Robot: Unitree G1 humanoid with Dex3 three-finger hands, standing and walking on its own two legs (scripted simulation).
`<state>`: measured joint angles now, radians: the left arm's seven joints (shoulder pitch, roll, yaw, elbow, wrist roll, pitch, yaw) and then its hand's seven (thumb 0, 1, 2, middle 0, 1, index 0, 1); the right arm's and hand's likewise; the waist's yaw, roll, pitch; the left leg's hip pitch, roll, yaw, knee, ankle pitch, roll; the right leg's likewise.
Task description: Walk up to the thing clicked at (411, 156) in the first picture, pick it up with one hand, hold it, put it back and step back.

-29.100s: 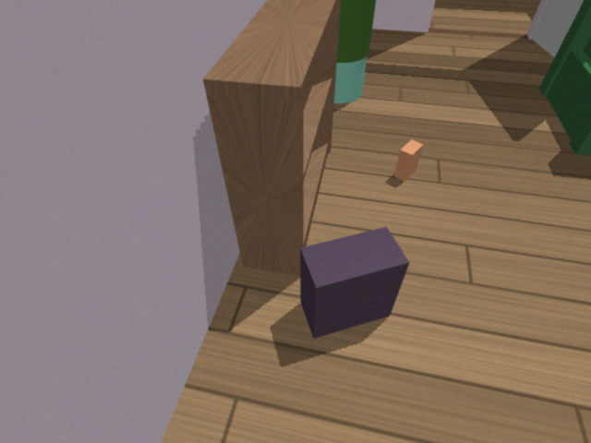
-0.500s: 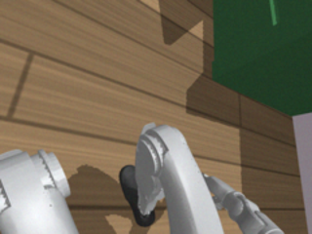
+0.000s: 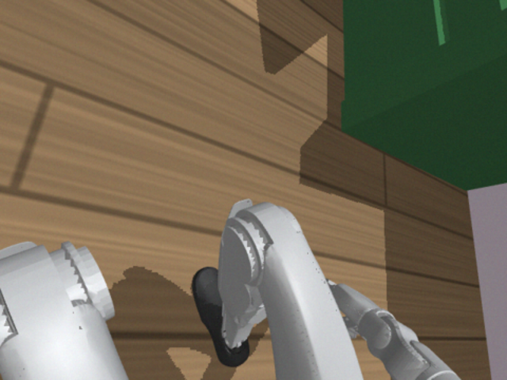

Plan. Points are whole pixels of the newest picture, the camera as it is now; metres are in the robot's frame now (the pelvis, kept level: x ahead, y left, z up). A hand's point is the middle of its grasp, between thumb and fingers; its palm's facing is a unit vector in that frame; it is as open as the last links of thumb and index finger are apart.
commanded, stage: close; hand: left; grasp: from above
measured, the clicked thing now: out of the picture +0.51 +0.38 -0.20
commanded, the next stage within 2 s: settle in 0.28 s
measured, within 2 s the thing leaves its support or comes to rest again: leaves its support in 0.56 s
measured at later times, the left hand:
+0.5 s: hand out of the picture +0.45 +0.40 -0.15, palm faces +0.62 -0.79 -0.04, open 10.1 cm
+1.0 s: hand out of the picture +0.43 +0.42 -0.07, palm faces +0.60 -0.80 -0.04, open 10.4 cm
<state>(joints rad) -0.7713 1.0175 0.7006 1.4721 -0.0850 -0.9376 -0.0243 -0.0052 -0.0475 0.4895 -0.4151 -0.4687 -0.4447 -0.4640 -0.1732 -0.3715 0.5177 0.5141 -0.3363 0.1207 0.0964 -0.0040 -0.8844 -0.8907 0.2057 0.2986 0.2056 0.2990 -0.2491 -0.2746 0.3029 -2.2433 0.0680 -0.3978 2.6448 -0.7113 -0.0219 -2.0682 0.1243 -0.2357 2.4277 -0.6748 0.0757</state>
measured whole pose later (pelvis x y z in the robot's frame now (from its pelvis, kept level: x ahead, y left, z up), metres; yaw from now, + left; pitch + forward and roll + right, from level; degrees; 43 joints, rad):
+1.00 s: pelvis +0.00 +0.00 +0.01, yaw +2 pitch +19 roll -15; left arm -0.76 0.91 0.69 1.19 -0.08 -0.73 -0.08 -0.06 -0.57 0.86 -0.77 -1.18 -0.86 -1.21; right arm -0.06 -0.35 0.38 0.54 -0.26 0.14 0.10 0.00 -0.90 -0.89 0.21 0.30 0.21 0.30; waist -0.21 -0.17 0.19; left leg -2.27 0.06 -0.34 2.58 -0.69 -0.02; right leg -2.10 0.09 -0.21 2.40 -0.68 0.06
